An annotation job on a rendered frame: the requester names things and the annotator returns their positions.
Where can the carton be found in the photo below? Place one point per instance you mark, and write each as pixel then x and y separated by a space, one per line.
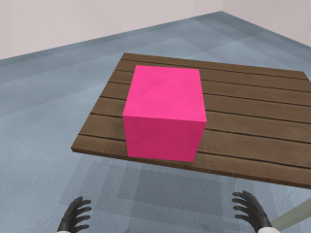
pixel 164 114

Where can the table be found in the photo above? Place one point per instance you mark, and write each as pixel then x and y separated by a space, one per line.
pixel 258 124

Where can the robot right hand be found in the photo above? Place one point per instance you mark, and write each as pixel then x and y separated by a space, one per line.
pixel 256 215

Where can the robot left hand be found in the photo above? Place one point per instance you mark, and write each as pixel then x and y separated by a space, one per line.
pixel 70 219

